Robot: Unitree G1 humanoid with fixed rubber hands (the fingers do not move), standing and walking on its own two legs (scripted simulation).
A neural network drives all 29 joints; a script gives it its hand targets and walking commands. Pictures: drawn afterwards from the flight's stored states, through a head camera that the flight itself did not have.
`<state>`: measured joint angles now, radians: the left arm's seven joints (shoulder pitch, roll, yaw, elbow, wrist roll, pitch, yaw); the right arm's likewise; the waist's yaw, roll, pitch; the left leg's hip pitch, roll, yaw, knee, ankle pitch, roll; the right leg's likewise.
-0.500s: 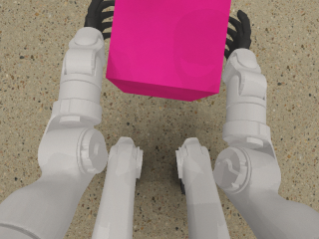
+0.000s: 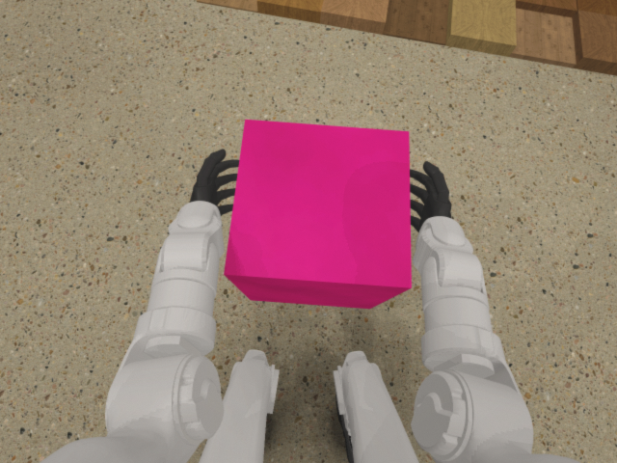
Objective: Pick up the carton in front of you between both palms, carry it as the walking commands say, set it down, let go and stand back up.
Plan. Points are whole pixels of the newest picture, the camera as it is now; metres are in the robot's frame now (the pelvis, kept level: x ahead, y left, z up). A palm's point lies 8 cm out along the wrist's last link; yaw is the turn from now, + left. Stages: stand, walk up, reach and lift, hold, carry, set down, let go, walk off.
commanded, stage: reach and lift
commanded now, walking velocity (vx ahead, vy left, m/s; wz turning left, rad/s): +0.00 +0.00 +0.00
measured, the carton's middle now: (317, 229) +0.43 -0.01 -0.11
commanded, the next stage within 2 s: hold in 1.72 s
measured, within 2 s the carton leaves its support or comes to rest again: neither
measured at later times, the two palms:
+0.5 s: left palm (165, 200) +0.37 +0.14 +0.11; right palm (494, 207) +0.37 -0.16 +0.11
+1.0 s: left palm (134, 201) +0.34 +0.14 +0.17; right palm (538, 204) +0.34 -0.16 +0.17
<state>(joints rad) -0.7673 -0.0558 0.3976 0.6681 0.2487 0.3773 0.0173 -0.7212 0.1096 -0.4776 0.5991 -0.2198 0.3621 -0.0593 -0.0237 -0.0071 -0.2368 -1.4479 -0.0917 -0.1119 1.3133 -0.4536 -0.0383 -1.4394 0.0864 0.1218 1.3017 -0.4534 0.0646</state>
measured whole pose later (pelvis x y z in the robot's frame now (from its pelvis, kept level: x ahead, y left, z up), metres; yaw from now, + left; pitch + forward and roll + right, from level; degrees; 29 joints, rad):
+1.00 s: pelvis +0.04 -0.01 +0.15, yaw +0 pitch -3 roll +0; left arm -0.32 -0.17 0.30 0.40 0.31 0.62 -0.01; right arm -0.33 0.17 -0.32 0.41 -0.31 0.60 0.00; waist 0.00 0.00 -0.02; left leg -0.20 -0.04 -0.14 0.47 -0.22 -0.02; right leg -0.20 0.04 0.14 0.47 -0.22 0.02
